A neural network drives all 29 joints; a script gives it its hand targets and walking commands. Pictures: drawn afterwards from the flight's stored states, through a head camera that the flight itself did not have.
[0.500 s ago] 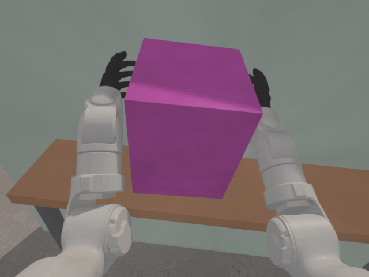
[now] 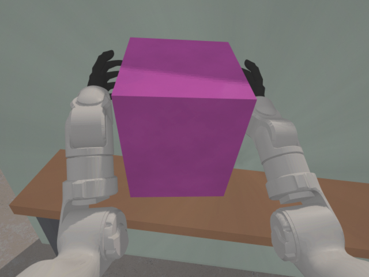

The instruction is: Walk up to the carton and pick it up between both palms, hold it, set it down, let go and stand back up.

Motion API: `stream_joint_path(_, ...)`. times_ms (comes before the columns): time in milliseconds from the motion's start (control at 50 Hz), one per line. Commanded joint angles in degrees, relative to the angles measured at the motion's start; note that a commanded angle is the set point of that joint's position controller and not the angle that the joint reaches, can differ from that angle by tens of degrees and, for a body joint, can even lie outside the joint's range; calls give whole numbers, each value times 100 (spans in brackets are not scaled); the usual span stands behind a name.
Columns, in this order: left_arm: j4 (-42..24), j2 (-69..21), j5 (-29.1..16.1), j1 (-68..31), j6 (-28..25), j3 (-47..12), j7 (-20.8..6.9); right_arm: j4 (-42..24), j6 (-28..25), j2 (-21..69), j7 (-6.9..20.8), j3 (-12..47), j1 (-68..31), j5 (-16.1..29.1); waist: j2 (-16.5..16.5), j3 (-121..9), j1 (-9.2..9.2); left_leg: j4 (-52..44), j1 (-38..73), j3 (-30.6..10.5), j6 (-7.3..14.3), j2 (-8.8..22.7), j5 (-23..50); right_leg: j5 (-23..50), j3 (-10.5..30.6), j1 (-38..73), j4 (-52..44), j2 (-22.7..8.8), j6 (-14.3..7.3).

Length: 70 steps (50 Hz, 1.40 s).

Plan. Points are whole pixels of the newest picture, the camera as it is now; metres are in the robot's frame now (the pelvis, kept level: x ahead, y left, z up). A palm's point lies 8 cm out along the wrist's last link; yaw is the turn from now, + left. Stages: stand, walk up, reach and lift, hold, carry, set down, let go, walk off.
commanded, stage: hold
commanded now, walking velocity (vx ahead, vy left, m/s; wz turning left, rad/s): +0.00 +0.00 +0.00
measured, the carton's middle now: (178, 120) +0.37 +0.00 +0.24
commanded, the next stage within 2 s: none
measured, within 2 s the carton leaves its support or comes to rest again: neither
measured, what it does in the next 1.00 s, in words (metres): stands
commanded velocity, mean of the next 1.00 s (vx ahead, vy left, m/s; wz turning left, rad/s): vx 0.00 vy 0.00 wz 0.00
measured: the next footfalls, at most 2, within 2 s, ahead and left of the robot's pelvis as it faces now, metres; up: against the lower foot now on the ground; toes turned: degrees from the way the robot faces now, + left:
none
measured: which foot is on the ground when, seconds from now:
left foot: down 0.00-1.00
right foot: down 0.00-1.00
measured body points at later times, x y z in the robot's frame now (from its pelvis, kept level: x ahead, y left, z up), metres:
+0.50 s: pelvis -0.02 +0.00 +0.00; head -0.12 +0.01 +0.44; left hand +0.35 +0.13 +0.30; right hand +0.35 -0.17 +0.29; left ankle +0.00 +0.11 -0.75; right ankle +0.01 -0.12 -0.75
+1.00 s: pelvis +0.00 -0.01 +0.00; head -0.09 +0.00 +0.44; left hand +0.39 +0.13 +0.29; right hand +0.38 -0.17 +0.27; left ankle +0.00 +0.11 -0.75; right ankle +0.01 -0.12 -0.75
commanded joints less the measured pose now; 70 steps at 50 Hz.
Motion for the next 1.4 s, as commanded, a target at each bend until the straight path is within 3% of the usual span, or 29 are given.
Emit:
stream_joint_path(0,711,-2881,-197,-2377,144,-1464,-1160,-649,137,2720,586,1373,-3651,361,381,-604,-290,-831,-457,336,-464,-348,1379,763,68,979,-152,389,221)
stream_joint_path(40,282,-3025,-397,-2777,44,-1624,-1227,-942,105,2988,589,1483,-3876,419,408,-886,-330,-791,-479,357,-498,-376,1699,1080,102,1152,-110,385,197)
stream_joint_path(80,-94,-3258,-625,-3125,-73,-1872,-1187,-1577,13,3229,598,1690,-4364,595,482,-1466,-255,-663,-361,320,-522,-398,2253,1464,108,1306,-17,436,175)
stream_joint_path(160,-815,-3463,-1000,-3570,-277,-2459,-897,-2591,-126,3433,656,2144,-5002,942,557,-2245,-70,-304,0,162,-577,-397,3002,1786,112,1181,161,538,113)
stream_joint_path(220,-771,-3469,-1050,-3618,-297,-2507,-711,-2488,-115,3298,772,2097,-5026,839,428,-2163,-10,-348,-109,112,-498,-347,2455,1234,103,814,130,539,50)
stream_joint_path(280,-279,-3178,-843,-3385,-185,-2188,-666,-1917,-29,3072,858,1784,-4717,594,238,-1622,-25,-613,-324,150,-358,-271,1496,534,129,545,4,479,47)
stream_joint_path(360,1094,-2872,-254,-2897,-19,-1230,-957,-495,118,2907,915,1123,-4201,68,-95,-487,0,-1193,-1018,345,-130,-251,-270,-443,147,730,-177,322,168)
stream_joint_path(400,1566,-2812,-128,-2942,-70,-821,-1137,-180,84,3007,939,884,-4256,-168,-228,-263,87,-1335,-1241,468,-41,-337,-534,-611,146,817,-220,267,189)
stream_joint_path(440,1637,-2862,-155,-3225,-202,-786,-1238,-284,-19,3142,920,792,-4503,-233,-161,-495,62,-1354,-1292,513,-15,-387,-464,-461,169,894,-239,242,190)
stream_joint_path(480,1293,-3003,-429,-3857,-394,-1014,-1225,-611,-133,3479,880,931,-4998,-109,-97,-1172,66,-1225,-1274,501,-3,-429,-100,-176,188,1116,-185,238,184)
stream_joint_path(540,952,-3281,-839,-4569,-669,-1630,-1064,-1144,-289,3833,836,1158,-5633,126,267,-1928,-22,-944,-1133,465,-40,-490,419,393,202,1110,35,285,154)
stream_joint_path(600,886,-3279,-953,-4799,-780,-1961,-874,-1060,-275,3917,804,1206,-5649,176,430,-2164,-53,-790,-936,417,-91,-530,575,347,209,878,40,308,185)
stream_joint_path(680,1464,-3134,-789,-4527,-737,-1663,-810,-517,-200,3688,818,936,-5463,-74,215,-1789,-125,-981,-1189,363,6,-455,-251,-370,198,628,-98,247,197)
stream_joint_path(700,1594,-3099,-732,-4429,-711,-1570,-825,-313,-173,3627,817,842,-5314,-134,219,-1741,-54,-1030,-1216,371,46,-453,-277,-431,181,606,-125,221,217)
stream_joint_path(800,1920,-2929,-428,-3891,-581,-1053,-1003,112,-120,3389,711,806,-4876,-139,188,-1454,-125,-979,-795,426,-89,-452,355,249,123,815,-155,238,265)
stream_joint_path(900,1326,-2900,-574,-3651,-517,-1275,-1101,-628,-69,3466,535,1407,-4825,368,149,-1740,-52,-692,-358,398,-243,-461,1733,1511,129,1197,2,335,336)
stream_joint_path(980,579,-3087,-848,-3698,-484,-1668,-1025,-1657,-74,3603,466,1994,-5233,880,180,-2267,142,-496,-406,330,-265,-526,2211,1933,158,1307,170,402,367)
stream_joint_path(1060,-187,-3304,-1073,-3706,-399,-2228,-882,-2468,-20,3605,430,2289,-5304,1152,277,-2610,135,-184,55,249,-377,-421,3004,2334,164,973,231,487,316)
stream_joint_path(1080,-444,-3318,-1142,-3708,-377,-2332,-840,-2513,31,3557,419,2317,-5202,1173,297,-2746,61,-69,277,231,-429,-408,3140,2335,172,898,256,502,292)
stream_joint_path(1120,-602,-3286,-1139,-3569,-246,-2452,-797,-2498,138,3439,393,2241,-4972,1167,384,-2465,-22,-55,198,172,-484,-401,3152,2315,186,767,220,500,259)
stream_joint_path(1220,-354,-2901,-734,-2991,126,-2084,-969,-1381,503,2905,416,1709,-3897,860,506,-1429,-371,-451,-187,187,-560,-374,2065,1382,220,723,3,470,197)
stream_joint_path(1300,-123,-2873,-554,-2902,196,-1815,-1192,-1205,550,2914,472,1601,-3800,749,523,-1107,-337,-699,-504,305,-551,-371,1743,1290,206,1036,1,393,205)
stream_joint_path(1380,-295,-3071,-748,-3342,62,-1985,-1194,-1719,413,3134,543,1616,-4449,809,564,-1481,-313,-698,-593,267,-514,-388,1692,1278,155,1117,104,429,172)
